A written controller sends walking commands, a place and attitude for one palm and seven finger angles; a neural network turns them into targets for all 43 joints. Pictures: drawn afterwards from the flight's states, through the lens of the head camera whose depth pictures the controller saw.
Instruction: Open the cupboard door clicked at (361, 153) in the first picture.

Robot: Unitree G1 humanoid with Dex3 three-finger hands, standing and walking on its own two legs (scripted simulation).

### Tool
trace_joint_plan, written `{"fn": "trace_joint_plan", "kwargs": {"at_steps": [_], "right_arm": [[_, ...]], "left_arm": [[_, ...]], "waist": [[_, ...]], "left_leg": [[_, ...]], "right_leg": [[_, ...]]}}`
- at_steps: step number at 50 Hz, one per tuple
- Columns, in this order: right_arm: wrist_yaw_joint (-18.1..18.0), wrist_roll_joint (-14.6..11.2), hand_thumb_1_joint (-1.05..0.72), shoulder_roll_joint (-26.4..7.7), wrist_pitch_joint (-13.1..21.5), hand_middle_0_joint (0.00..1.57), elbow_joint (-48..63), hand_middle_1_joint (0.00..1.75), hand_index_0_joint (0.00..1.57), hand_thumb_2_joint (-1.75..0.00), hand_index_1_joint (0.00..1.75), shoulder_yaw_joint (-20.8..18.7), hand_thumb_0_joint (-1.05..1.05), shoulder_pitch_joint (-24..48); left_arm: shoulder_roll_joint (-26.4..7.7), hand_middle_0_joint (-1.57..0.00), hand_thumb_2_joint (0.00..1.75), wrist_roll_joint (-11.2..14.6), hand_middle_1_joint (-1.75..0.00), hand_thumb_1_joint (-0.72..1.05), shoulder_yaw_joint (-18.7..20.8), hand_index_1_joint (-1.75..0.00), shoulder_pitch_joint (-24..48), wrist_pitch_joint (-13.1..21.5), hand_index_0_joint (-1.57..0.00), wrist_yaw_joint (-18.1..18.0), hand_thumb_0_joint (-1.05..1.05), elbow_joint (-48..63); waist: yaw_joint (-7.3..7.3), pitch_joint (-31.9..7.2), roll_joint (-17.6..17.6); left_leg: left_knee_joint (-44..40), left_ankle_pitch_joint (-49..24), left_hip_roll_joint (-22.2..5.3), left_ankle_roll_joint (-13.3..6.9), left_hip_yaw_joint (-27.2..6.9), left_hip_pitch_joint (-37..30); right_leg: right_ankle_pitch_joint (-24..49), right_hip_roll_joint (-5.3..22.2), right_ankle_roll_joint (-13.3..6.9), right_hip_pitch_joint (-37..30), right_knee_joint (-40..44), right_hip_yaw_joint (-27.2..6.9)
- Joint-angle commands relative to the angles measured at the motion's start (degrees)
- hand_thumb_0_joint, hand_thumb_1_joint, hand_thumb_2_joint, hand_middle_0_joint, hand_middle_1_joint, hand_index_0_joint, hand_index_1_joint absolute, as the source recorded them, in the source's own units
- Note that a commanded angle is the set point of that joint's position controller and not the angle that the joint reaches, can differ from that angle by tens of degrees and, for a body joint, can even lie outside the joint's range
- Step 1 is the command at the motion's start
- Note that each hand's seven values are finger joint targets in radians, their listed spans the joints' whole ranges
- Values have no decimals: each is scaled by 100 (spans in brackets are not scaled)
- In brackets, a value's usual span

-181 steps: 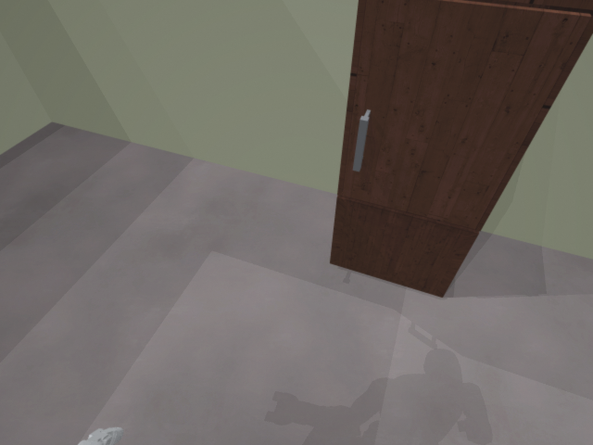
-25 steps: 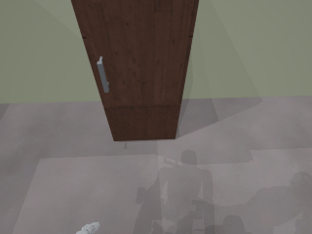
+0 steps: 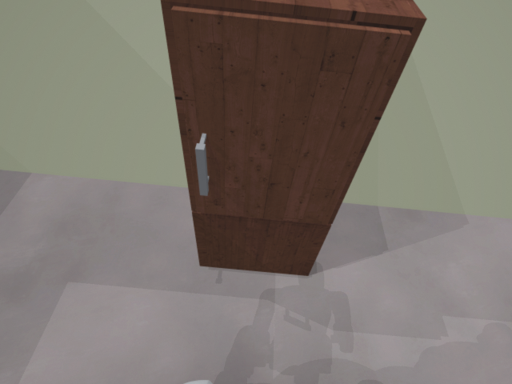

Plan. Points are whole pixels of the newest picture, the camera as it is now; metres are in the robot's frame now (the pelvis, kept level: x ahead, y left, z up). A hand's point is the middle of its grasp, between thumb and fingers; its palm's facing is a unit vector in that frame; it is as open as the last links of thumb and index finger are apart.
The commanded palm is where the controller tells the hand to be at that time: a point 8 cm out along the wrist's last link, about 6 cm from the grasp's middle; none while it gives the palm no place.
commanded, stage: come to a stop and stand still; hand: left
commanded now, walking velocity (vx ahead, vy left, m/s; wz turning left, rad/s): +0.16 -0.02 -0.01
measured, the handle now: (203, 165) +0.61 +0.19 -0.09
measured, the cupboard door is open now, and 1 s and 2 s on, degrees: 0 0 0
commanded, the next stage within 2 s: look again from close up in 1.56 s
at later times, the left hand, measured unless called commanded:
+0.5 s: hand out of the picture +0.12 +0.16 -0.16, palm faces +0.06 -0.97 -0.25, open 7.3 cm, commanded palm none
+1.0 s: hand out of the picture +0.02 +0.19 -0.16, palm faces +0.05 -0.98 -0.17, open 7.4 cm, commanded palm none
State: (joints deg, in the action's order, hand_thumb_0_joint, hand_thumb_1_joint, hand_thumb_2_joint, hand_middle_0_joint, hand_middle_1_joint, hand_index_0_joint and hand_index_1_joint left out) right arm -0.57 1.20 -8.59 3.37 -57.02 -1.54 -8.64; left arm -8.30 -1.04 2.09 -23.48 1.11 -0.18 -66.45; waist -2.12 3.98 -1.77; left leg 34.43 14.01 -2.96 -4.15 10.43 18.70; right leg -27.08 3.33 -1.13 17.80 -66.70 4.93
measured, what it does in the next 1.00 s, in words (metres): steps on the spot: right foot, then left foot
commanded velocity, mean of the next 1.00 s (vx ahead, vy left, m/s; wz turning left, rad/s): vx -0.05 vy -0.02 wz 0.00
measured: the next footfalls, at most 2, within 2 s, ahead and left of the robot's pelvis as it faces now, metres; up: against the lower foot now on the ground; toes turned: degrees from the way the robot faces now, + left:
right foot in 0.32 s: +0.14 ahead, -0.15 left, +0.00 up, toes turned -5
left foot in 0.70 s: +0.05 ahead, +0.11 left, +0.00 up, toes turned +4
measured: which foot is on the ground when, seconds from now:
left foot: down 0.00-0.34, up 0.36-0.68, down 0.70-1.00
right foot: up 0.00-0.30, down 0.32-0.70, up 0.72-1.00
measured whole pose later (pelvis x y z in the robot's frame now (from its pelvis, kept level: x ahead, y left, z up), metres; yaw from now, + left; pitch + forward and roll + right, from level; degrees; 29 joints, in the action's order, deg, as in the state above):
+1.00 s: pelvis +0.03 +0.01 +0.02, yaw +1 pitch +0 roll +0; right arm -2.6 1.6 -7.7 0.2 -61.1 -1.6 -15.8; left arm -10.4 -1.0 2.6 -16.5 -2.6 -0.1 -63.2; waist 0.8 0.8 -1.9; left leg 21.7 13.0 -1.0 -0.6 4.3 8.6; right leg -22.4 1.7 1.7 15.4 -38.2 1.9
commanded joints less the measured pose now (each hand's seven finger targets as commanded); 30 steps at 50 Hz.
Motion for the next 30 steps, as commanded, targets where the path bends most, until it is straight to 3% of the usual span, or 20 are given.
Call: {"fn": "trace_joint_plan", "kwargs": {"at_steps": [1, 2, 3, 6, 9, 11, 13, 14, 15, 16, 17, 18, 19, 20, 22, 24, 28, 30], "right_arm": [[-95, -28, -90, -596, 67, 20, -142, 30, 20, -90, 30, -104, 0, -734], [-97, -38, -90, -575, 65, 20, -166, 30, 20, -90, 30, -100, 0, -713], [-103, -30, -90, -460, 62, 20, -170, 30, 20, -90, 30, -128, 0, -771], [-153, -34, -90, -442, 30, 20, -211, 30, 20, -90, 30, -57, 0, -740], [-186, -24, -90, -502, -51, 20, -308, 30, 20, -90, 30, -56, 0, -758], [-201, -18, -90, -581, -131, 20, -373, 30, 20, -90, 30, -106, 0, -766], [-208, -26, -90, -569, -207, 20, -443, 30, 20, -90, 30, -158, 0, -853], [-203, -41, -90, -550, -230, 20, -464, 30, 20, -90, 30, -173, 0, -889], [-191, -56, -90, -499, -254, 20, -471, 30, 20, -90, 30, -192, 0, -930], [-171, -84, -90, -358, -283, 20, -436, 30, 20, -90, 30, -199, 0, -1056], [-137, -102, -90, -206, -322, 20, -401, 30, 20, -90, 30, -199, 0, -1183], [-118, -110, -90, -115, -385, 20, -402, 30, 20, -90, 30, -206, 0, -1278], [-135, -92, -90, -77, -481, 20, -375, 30, 20, -90, 30, -227, 0, -1173], [-150, -83, -90, -184, -540, 20, -315, 30, 20, -90, 30, -258, 0, -1000], [-148, -66, -90, -241, -592, 20, -239, 30, 20, -90, 30, -286, 0, -822], [-113, -64, -90, -274, -604, 20, -204, 30, 20, -90, 30, -298, 0, -772], [-53, -64, -90, -251, -579, 20, -43, 30, 20, -90, 30, -281, 0, -639], [-34, -66, -90, -223, -525, 20, -50, 30, 20, -90, 30, -259, 0, -804]], "left_arm": [[-138, -20, 90, -68, -30, 90, 70, -30, -206, 41, -20, 10, 0, 378], [-87, -20, 90, -70, -30, 90, 76, -30, -361, -11, -20, -1, 0, 344], [-73, -20, 90, -80, -30, 90, 95, -30, -358, -55, -20, -22, 0, 352], [24, -20, 90, -41, -30, 90, 30, -30, -208, -150, -20, -96, 0, 385], [-48, -20, 90, -18, -30, 90, -12, -30, 72, -199, -20, -163, 0, 472], [-132, -20, 90, -13, -30, 90, 4, -30, 234, -228, -20, -182, 0, 538], [-255, -20, 90, -20, -30, 90, 29, -30, 298, -218, -20, -199, 0, 562], [-378, -20, 90, -30, -30, 90, 61, -30, 262, -184, -20, -202, 0, 579], [-501, -20, 90, -40, -30, 90, 82, -30, 228, -139, -20, -213, 0, 579], [-717, -20, 90, -54, -30, 90, 113, -30, 250, -91, -20, -241, 0, 603], [-932, -20, 90, -52, -30, 90, 140, -30, 359, -75, -20, -247, 0, 645], [-1070, -20, 90, -32, -30, 90, 160, -30, 418, -81, -20, -236, 0, 678], [-1102, -20, 90, -46, -30, 90, 209, -30, 404, -76, -20, -258, 0, 690], [-1052, -20, 90, -45, -30, 90, 225, -30, 412, -94, -20, -284, 0, 710], [-964, -20, 90, -53, -30, 90, 250, -30, 637, -120, -20, -324, 0, 813], [-1000, -20, 90, -62, -30, 90, 304, -30, 815, -138, -20, -350, 0, 925], [-1129, -20, 90, -116, -30, 90, 367, -30, 967, -163, -20, -327, 0, 1066], [-1180, -20, 90, -128, -30, 90, 388, -30, 1069, -184, -20, -295, 0, 1107]], "waist": [[114, -62, 575], [44, -170, 751], [62, -157, 754], [13, -207, 360], [70, -185, 638], [119, -147, 877], [107, -98, 994], [65, -63, 793], [56, -161, 511], [143, -314, 19], [242, -424, -367], [277, -567, -527], [174, -682, -1043], [51, -715, -1160], [63, -601, -899], [70, -715, -525], [32, -841, -904], [112, -837, -956]], "left_leg": [[-2257, -1023, -1350, -374, -1261, -260], [-2297, -901, -1231, -349, -1045, -231], [-2361, -852, -1208, -390, -1037, -169], [-2196, -2106, -1217, -423, -960, -212], [-1887, -2786, -1288, -484, -938, -407], [-1684, -2781, -1325, -506, -1004, -535], [-1404, -2604, -1219, -377, -996, -571], [-1164, -2559, -1120, -231, -1008, -553], [-842, -2199, -894, 2, -875, -545], [-479, -1400, -553, 236, -681, -292], [-161, -306, -210, 390, -455, -108], [253, 614, 59, 477, -405, -110], [1026, 1564, 143, 534, -433, 58], [1800, 1958, 146, 527, -697, 290], [2693, 1823, 167, 564, -1067, 660], [2776, 1664, 145, 630, -1106, 843], [1697, 1542, 125, 691, -986, 420], [841, 1207, 159, 659, -806, 5]], "right_leg": [[820, 371, 130, 823, -107, -274], [914, 350, 146, 718, 72, -230], [1000, 350, 170, 709, 271, -211], [1224, 337, 295, 448, 1222, -342], [1076, 233, 324, 177, 2141, -222], [933, 177, 320, 11, 2650, -150], [1238, 124, 289, -214, 3323, -124], [1728, 114, 258, -391, 3791, -148], [2683, 276, 203, -570, 4158, -383], [4071, 755, -11, -807, 4054, -985], [5184, 1324, -332, -899, 3993, -1316], [5738, 1717, -649, -904, 4120, -1372], [6103, 1832, -926, -984, 4269, -1581], [6264, 1905, -1099, -1004, 4347, -1615], [6049, 1825, -1177, -971, 4358, -1462], [5786, 1724, -1092, -1204, 4302, -1252], [4551, 1590, -987, -1025, 4410, -1184], [3571, 1448, -850, -744, 4424, -1158]]}}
